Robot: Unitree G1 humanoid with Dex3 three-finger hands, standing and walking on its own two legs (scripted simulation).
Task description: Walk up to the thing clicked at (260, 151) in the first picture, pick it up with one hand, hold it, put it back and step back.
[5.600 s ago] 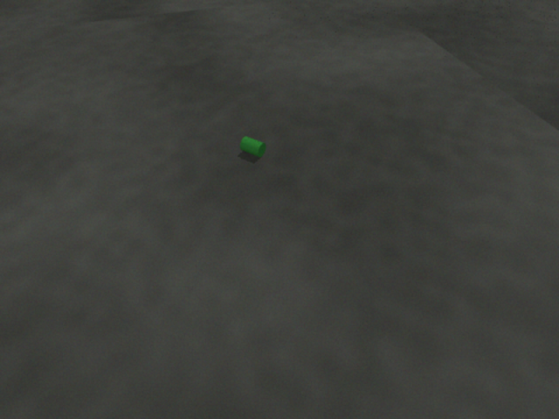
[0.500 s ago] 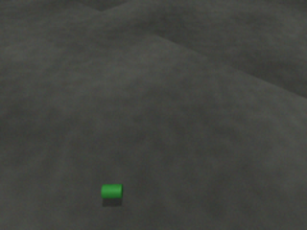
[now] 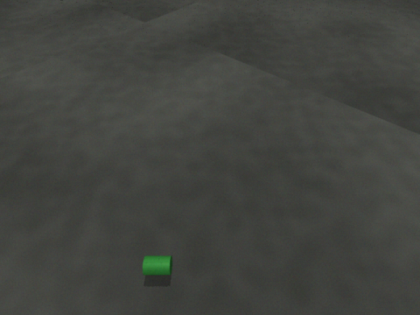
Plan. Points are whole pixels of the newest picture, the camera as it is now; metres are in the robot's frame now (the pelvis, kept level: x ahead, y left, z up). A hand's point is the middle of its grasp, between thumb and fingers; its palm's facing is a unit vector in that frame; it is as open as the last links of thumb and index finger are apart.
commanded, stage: walk up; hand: left
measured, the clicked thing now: (157, 265) +0.48 +0.25 -0.74
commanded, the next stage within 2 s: stand in 0.34 s
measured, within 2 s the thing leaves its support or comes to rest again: neither
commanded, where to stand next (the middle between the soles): +0.09 -0.02 m, yaw +0 degrees
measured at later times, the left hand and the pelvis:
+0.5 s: hand out of the picture +0.09 +0.25 -0.15, palm faces -0.01 -0.94 -0.33, open 7.4 cm; pelvis +0.00 +0.00 +0.00, yaw +0 degrees
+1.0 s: hand out of the picture +0.07 +0.26 -0.16, palm faces -0.02 -0.94 -0.34, open 7.4 cm; pelvis +0.01 +0.01 +0.00, yaw +0 degrees
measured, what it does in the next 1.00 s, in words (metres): stands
